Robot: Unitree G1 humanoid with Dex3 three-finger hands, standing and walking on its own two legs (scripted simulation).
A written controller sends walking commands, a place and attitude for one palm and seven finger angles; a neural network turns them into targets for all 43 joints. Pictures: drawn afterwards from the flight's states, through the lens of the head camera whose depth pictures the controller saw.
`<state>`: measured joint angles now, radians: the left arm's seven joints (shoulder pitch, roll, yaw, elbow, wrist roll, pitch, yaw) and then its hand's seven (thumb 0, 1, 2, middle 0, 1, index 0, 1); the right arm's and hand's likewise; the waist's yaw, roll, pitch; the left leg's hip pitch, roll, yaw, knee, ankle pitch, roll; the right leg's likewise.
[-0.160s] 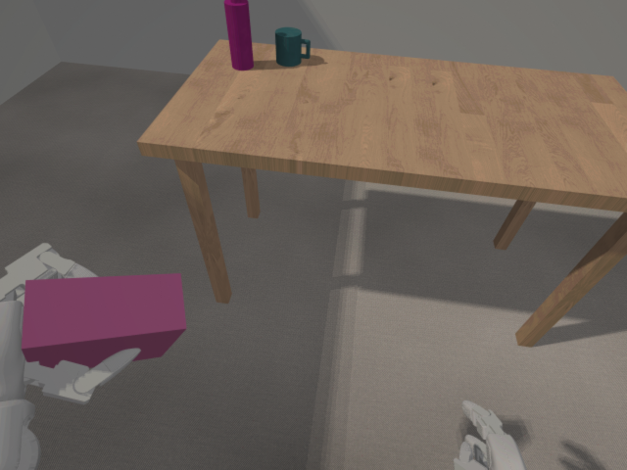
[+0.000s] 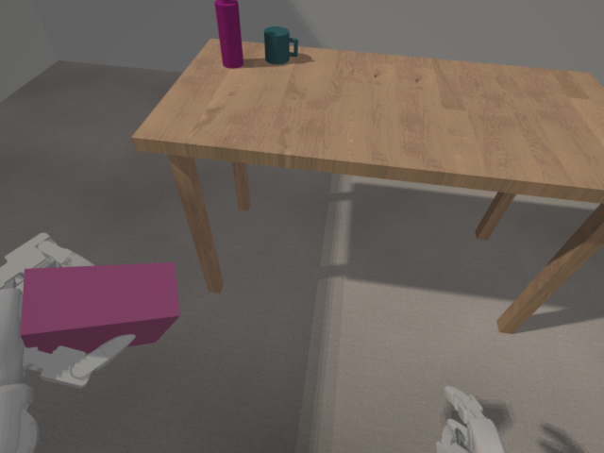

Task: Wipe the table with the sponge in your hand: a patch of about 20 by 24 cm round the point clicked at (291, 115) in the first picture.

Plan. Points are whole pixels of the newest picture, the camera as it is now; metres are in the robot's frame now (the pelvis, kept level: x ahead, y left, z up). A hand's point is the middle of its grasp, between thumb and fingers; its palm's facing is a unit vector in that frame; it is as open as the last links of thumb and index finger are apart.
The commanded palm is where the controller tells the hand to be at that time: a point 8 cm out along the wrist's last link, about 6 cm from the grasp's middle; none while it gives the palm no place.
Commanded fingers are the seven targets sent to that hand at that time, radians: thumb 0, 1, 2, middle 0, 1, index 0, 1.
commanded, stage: stand and wait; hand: left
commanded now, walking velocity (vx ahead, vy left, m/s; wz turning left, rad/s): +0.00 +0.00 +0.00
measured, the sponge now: (123, 310) +0.23 +0.21 +0.14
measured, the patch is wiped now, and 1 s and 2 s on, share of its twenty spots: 0.00 0.00 0.00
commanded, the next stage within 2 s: look at it before walking up in 0.10 s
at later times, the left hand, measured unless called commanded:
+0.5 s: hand (80, 314) +0.21 +0.23 +0.16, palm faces +0.39 -0.83 -0.40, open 9.4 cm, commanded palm +0.16 +0.27 +0.18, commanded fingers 0.00 0.10 1.30 -1.20 -1.60 -1.20 -1.60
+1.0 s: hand (173, 293) +0.24 +0.16 +0.15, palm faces +0.24 -0.85 -0.47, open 9.4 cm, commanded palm +0.21 +0.20 +0.18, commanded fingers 0.00 0.10 1.30 -1.20 -1.60 -1.20 -1.60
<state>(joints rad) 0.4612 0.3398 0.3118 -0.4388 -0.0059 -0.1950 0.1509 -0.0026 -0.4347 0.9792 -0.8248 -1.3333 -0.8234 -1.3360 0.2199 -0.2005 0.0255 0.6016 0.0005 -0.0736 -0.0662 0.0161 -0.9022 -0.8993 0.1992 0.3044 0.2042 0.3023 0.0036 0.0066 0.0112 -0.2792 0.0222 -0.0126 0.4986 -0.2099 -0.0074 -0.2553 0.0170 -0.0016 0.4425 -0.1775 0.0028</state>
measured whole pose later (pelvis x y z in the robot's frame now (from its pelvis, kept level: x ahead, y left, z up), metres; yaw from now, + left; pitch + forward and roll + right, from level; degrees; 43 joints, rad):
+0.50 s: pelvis -0.01 +0.00 +0.00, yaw -2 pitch +0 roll -1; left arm 0.47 0.34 0.33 -0.45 -0.01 -0.20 0.15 0.00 -0.43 0.98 -0.83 -1.34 -0.82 -1.34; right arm 0.21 -0.20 0.02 0.59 0.00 -0.07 -0.06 0.02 -0.90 -0.90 0.20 0.30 0.20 0.30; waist 0.03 0.01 0.01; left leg -0.30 0.04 0.02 0.52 -0.22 -0.02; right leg -0.29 0.04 0.03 0.48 -0.18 -0.01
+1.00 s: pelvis -0.02 -0.03 -0.03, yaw -14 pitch -2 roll +1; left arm 0.47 0.36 0.38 -0.50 -0.03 -0.19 0.14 0.00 -0.43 0.99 -0.83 -1.34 -0.83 -1.34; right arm 0.22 -0.20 0.01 0.55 0.02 -0.05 -0.02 0.02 -0.90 -0.90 0.20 0.30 0.20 0.30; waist 0.04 0.04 0.09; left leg -0.34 0.17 0.17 0.78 -0.37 -0.06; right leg -0.46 0.06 0.03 0.77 -0.25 -0.03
